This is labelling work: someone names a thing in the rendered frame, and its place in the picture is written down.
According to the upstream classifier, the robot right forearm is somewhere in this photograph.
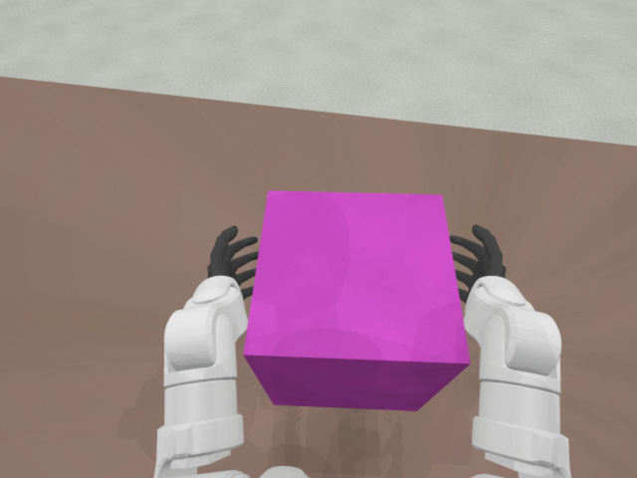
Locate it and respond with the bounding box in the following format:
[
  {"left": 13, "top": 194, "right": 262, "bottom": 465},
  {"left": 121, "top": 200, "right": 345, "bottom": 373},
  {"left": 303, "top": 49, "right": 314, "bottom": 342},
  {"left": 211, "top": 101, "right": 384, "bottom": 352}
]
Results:
[{"left": 464, "top": 276, "right": 571, "bottom": 478}]

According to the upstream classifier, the robot left hand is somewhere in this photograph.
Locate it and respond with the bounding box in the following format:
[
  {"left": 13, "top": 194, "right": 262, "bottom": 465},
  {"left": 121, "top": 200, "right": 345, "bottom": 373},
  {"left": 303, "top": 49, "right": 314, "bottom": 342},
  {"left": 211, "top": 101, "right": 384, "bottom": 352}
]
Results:
[{"left": 207, "top": 226, "right": 259, "bottom": 300}]

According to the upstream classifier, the robot right hand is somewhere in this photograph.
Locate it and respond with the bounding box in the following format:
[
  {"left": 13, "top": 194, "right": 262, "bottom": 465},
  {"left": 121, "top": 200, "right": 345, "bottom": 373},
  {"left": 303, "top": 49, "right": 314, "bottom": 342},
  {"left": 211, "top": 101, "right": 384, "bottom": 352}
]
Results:
[{"left": 450, "top": 224, "right": 506, "bottom": 304}]

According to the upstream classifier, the carton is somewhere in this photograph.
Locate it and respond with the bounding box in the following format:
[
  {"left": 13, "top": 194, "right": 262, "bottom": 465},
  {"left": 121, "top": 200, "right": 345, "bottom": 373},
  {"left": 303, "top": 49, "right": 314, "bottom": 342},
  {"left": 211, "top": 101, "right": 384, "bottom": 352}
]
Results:
[{"left": 243, "top": 190, "right": 471, "bottom": 411}]

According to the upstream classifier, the robot left forearm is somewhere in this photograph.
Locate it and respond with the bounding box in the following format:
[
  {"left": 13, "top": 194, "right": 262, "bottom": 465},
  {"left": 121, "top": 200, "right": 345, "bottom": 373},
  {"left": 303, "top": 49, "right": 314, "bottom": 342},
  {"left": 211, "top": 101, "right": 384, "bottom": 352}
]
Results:
[{"left": 154, "top": 276, "right": 248, "bottom": 478}]

